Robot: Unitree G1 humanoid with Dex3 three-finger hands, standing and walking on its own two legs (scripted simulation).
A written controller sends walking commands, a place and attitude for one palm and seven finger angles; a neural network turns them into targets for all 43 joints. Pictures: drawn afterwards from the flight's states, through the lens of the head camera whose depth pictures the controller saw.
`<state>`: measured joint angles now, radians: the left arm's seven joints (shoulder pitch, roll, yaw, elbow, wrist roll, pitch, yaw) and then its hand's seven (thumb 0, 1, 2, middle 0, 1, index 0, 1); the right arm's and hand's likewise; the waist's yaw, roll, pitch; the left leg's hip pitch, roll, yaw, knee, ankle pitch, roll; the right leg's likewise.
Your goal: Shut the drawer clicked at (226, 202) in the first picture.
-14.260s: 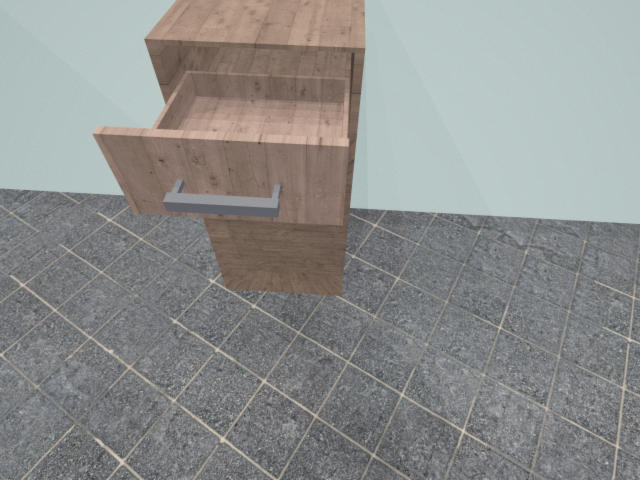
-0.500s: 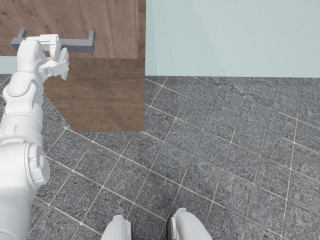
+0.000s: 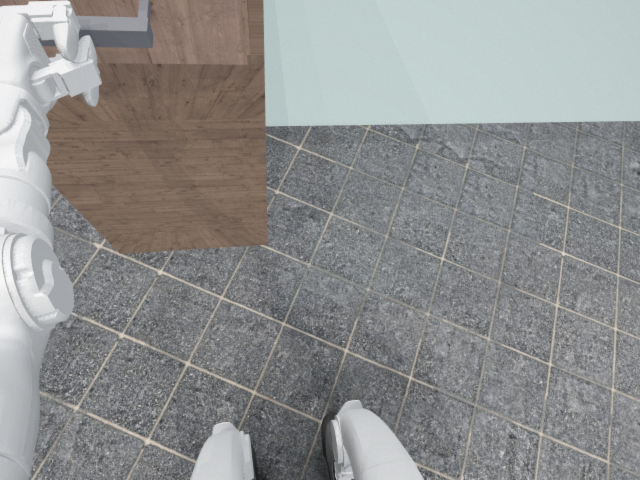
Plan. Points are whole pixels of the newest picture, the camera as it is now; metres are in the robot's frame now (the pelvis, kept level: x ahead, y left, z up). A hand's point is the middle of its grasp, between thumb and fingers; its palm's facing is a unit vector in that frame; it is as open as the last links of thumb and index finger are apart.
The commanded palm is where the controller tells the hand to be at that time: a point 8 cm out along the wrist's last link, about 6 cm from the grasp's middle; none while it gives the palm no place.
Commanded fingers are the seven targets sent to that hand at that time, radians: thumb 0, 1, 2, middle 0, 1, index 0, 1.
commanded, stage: push the drawer shut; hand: left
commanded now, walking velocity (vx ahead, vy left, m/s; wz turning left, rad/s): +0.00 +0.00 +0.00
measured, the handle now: (65, 18) +0.64 +0.20 +0.11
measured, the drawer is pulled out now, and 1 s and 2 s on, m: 0.02 0.00 0.00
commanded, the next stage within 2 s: pull the fist back off the drawer in 0.52 s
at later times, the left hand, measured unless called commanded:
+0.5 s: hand (84, 43) +0.59 +0.18 +0.11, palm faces -0.05 -1.00 -0.05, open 3.5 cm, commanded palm +0.64 +0.20 +0.11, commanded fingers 0.00 0.90 0.90 -1.40 -1.60 -1.40 -1.60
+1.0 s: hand (89, 44) +0.59 +0.17 +0.11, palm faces -0.03 -1.00 -0.04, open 3.5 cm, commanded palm +0.59 +0.20 +0.11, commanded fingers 0.00 0.90 0.90 -1.40 -1.60 -1.40 -1.60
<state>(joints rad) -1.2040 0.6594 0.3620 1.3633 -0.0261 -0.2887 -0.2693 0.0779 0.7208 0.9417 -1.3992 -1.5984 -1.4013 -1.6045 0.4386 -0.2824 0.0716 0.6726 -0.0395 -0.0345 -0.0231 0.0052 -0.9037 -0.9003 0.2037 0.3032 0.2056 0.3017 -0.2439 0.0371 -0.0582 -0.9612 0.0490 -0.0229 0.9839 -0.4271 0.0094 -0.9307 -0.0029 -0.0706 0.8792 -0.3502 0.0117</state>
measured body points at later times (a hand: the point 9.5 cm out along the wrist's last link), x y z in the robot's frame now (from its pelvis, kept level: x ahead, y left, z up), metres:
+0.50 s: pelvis +0.00 +0.00 +0.00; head +0.18 +0.03 +0.41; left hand +0.59 +0.23 +0.12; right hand -0.07 -0.25 -0.09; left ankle +0.01 +0.11 -0.68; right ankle +0.03 -0.13 -0.68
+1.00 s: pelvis +0.00 +0.01 -0.01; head +0.17 +0.03 +0.41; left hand +0.59 +0.23 +0.12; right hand -0.08 -0.24 -0.09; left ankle +0.01 +0.11 -0.68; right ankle +0.03 -0.13 -0.68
